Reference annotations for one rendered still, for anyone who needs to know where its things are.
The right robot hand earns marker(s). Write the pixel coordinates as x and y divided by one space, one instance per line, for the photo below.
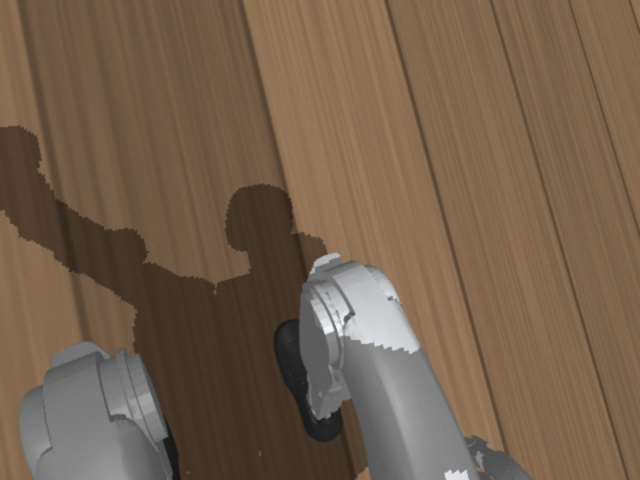
497 465

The left robot foot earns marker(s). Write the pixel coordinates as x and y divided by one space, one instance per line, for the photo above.
172 452

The right robot foot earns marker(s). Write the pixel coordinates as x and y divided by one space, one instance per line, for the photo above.
287 351

